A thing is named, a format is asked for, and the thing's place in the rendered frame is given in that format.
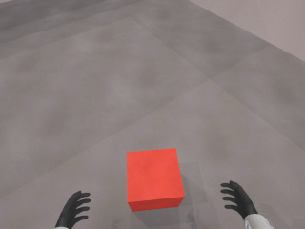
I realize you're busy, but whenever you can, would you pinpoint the right robot forearm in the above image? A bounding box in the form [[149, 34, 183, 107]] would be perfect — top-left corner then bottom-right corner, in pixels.
[[244, 214, 274, 229]]

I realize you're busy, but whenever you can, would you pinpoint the carton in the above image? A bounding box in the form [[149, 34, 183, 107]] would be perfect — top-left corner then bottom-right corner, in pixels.
[[127, 148, 185, 212]]

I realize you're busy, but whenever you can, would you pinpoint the robot left hand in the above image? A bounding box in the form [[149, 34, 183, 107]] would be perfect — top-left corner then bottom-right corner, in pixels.
[[54, 190, 91, 229]]

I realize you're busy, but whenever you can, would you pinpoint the robot right hand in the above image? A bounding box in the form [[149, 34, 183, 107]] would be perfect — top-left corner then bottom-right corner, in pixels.
[[220, 180, 258, 220]]

